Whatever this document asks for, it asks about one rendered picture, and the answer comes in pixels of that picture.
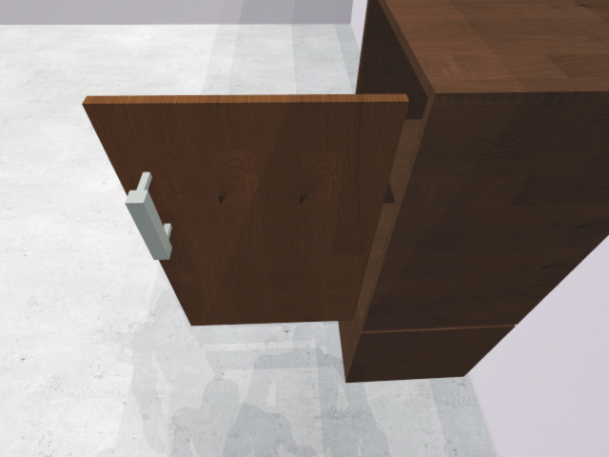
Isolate handle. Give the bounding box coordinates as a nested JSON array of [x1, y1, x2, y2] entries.
[[125, 172, 172, 260]]

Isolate cupboard door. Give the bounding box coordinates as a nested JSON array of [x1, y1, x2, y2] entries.
[[82, 94, 409, 326]]

